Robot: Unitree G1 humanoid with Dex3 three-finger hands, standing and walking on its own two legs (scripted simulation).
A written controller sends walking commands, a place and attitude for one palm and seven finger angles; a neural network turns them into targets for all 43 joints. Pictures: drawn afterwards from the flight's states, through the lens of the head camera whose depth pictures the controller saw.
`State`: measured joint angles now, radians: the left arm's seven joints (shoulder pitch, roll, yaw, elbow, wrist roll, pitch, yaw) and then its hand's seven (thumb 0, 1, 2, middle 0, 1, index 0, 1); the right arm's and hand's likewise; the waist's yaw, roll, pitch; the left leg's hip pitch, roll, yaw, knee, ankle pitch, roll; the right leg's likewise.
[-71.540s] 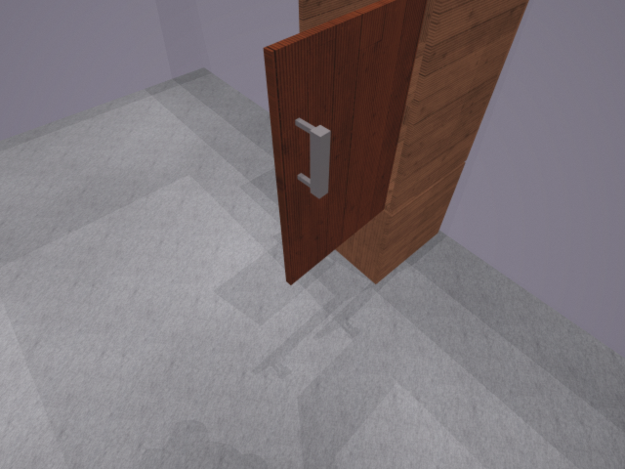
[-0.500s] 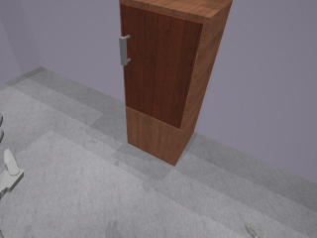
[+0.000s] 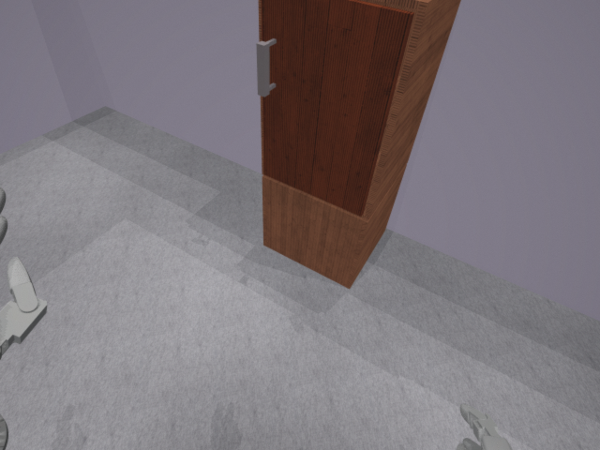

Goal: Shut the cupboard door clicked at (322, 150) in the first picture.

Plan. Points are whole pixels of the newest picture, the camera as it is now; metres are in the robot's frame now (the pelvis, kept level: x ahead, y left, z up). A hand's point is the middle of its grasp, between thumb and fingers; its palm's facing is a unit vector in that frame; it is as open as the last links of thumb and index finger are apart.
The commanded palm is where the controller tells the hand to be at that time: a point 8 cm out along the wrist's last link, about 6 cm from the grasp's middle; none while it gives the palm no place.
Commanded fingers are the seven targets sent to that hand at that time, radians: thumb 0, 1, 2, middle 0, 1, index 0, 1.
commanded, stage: stop stepping back and stand still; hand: left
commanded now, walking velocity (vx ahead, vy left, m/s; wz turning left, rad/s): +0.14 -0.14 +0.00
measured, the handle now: (268, 67) +1.02 +0.14 +0.07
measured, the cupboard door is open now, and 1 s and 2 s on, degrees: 0 0 0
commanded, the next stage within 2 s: let the arm hang, fingers relaxed in 0.08 s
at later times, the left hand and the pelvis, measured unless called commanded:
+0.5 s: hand out of the picture +0.09 +0.18 -0.16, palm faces +0.11 -0.99 -0.13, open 6.9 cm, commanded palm none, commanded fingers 0.00 0.90 0.90 -0.20 -0.30 -0.20 -0.30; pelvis +0.01 +0.01 +0.00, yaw +2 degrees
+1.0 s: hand out of the picture +0.01 +0.22 -0.15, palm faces +0.04 -0.98 -0.21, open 7.3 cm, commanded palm none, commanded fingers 0.00 0.90 0.90 -0.20 -0.30 -0.20 -0.30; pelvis +0.03 +0.04 +0.02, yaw -1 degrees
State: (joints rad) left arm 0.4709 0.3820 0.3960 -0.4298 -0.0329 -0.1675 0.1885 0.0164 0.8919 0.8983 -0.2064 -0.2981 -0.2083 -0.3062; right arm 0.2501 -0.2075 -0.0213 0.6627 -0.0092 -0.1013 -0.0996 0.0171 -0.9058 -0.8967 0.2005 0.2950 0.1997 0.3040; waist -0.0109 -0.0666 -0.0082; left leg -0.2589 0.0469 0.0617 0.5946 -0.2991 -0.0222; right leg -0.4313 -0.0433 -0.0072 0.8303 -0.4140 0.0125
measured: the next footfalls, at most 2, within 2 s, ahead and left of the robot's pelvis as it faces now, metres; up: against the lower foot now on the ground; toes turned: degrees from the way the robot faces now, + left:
right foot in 0.14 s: +0.10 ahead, -0.09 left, +0.00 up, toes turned -5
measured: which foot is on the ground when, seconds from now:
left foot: down 0.00-1.00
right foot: up 0.00-0.12, down 0.14-1.00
